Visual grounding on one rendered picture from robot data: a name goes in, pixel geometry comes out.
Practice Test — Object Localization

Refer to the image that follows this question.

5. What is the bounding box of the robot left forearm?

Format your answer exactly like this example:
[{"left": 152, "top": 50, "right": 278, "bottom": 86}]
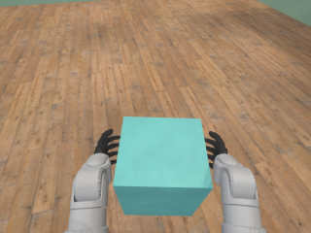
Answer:
[{"left": 64, "top": 152, "right": 113, "bottom": 233}]

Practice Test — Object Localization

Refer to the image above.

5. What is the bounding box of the carton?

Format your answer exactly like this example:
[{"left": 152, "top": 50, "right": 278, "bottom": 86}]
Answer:
[{"left": 113, "top": 116, "right": 214, "bottom": 216}]

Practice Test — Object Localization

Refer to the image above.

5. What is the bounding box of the robot right hand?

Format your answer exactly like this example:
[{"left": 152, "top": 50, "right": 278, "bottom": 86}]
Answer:
[{"left": 204, "top": 131, "right": 228, "bottom": 169}]

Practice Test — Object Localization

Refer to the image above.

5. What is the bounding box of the robot right forearm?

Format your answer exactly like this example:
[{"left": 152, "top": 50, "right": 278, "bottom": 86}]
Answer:
[{"left": 213, "top": 153, "right": 267, "bottom": 233}]

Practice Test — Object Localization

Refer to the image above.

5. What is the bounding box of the robot left hand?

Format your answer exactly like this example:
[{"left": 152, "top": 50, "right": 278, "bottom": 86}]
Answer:
[{"left": 94, "top": 129, "right": 121, "bottom": 165}]

